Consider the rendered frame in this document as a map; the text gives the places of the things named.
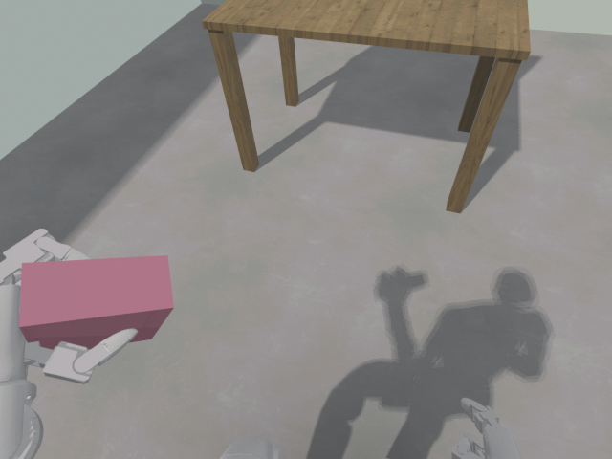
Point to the right robot hand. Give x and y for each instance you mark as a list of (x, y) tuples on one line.
[(497, 443)]

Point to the robot left thigh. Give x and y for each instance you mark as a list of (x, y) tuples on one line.
[(251, 447)]

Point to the sponge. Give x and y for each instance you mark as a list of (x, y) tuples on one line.
[(84, 302)]

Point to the left robot forearm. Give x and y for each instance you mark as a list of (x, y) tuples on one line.
[(21, 429)]

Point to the left robot hand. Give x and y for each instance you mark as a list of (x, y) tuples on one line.
[(69, 362)]

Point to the table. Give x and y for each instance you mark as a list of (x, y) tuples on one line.
[(488, 28)]

